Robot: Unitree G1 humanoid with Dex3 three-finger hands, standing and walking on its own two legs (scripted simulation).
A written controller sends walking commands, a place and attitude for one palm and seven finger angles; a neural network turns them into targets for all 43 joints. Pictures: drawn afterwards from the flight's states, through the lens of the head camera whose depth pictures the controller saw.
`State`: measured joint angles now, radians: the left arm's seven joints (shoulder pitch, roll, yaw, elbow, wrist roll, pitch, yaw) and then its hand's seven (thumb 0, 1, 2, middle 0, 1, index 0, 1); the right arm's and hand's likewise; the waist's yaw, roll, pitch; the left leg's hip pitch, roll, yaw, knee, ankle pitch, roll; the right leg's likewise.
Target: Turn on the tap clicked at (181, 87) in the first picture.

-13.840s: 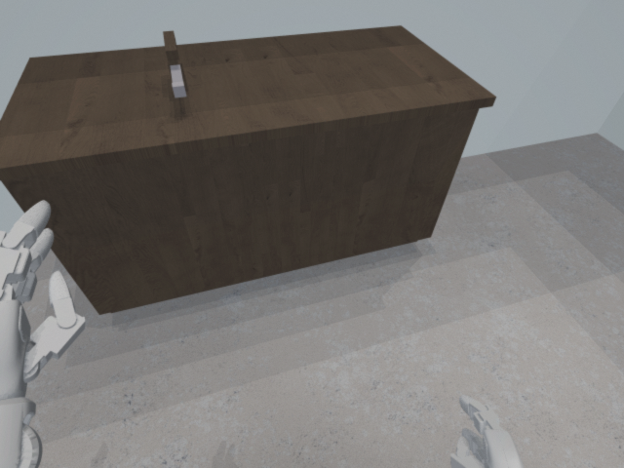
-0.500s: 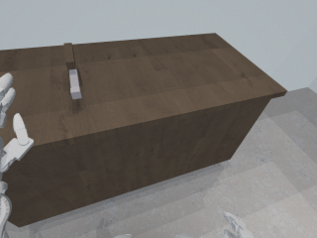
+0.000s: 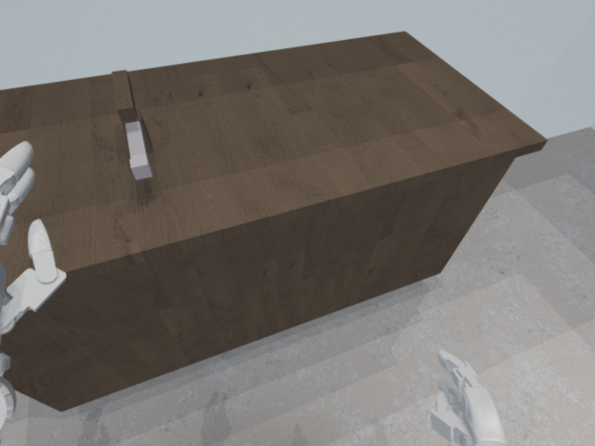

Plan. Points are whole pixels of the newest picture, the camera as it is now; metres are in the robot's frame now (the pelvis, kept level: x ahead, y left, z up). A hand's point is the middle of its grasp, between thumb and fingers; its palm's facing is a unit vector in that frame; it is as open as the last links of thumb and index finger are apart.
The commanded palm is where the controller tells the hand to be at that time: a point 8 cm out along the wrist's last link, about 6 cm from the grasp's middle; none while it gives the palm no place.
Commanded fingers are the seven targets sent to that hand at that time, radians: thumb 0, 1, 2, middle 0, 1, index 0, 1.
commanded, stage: come to a stop and stand still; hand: left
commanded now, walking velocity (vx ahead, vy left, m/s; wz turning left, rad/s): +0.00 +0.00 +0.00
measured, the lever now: (141, 167) +0.52 +0.30 +0.04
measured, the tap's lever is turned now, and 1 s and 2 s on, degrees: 0 0 0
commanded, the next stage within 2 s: look again from close up in 0.42 s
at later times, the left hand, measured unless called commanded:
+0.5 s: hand (45, 261) +0.24 +0.25 +0.19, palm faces +0.37 -0.82 -0.44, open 7.4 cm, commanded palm +0.19 +0.29 +0.18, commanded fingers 0.00 0.90 0.90 -0.20 -0.30 -0.20 -0.30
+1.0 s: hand out of the picture +0.20 +0.31 +0.17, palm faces +0.43 -0.84 -0.33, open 7.4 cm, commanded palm +0.14 +0.33 +0.18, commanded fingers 0.00 0.90 0.90 -0.20 -0.30 -0.20 -0.30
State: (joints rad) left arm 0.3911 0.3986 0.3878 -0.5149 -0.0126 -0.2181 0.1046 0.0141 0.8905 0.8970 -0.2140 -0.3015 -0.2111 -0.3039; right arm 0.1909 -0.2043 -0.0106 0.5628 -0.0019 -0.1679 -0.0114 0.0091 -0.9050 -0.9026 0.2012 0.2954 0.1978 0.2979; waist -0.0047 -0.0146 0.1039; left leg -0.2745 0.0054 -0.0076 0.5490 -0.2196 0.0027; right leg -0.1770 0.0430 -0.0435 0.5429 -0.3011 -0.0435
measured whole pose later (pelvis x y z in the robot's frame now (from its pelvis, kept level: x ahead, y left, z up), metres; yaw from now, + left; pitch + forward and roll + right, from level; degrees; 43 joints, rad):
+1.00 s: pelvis -0.03 +0.05 +0.01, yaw -1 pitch -2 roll -3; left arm 0.35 0.39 0.39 -0.43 -0.02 -0.20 0.11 0.02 0.89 0.90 -0.22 -0.30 -0.21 -0.30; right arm 0.25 -0.20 0.02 0.55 -0.01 -0.12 -0.04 0.01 -0.90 -0.90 0.20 0.30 0.20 0.30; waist 0.03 -0.04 0.05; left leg -0.28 -0.02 0.00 0.48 -0.21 0.06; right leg -0.19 0.03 -0.01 0.45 -0.35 -0.02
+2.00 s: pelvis +0.10 +0.08 +0.02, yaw +4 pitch +1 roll -4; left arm 0.41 0.46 0.45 -0.64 -0.02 -0.18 0.07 0.01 0.89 0.90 -0.21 -0.30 -0.21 -0.30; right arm 0.23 -0.14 0.00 0.56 -0.02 -0.09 -0.02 0.01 -0.90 -0.90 0.21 0.30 0.20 0.30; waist 0.01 -0.01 0.03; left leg -0.03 -0.02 -0.02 0.28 -0.27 0.06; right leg -0.66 0.06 -0.14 0.91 -0.16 -0.03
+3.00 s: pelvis +0.21 -0.10 +0.01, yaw +4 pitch +0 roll +4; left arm 0.49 0.39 0.41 -0.50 -0.04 -0.19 0.17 0.01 0.89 0.90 -0.21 -0.30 -0.21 -0.30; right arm 0.17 -0.26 -0.03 0.57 0.02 -0.06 -0.04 0.01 -0.91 -0.90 0.20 0.30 0.20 0.30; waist -0.01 -0.02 0.06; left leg -0.28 -0.02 0.07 0.56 -0.30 0.01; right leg -0.28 0.02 -0.05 0.50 -0.23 -0.09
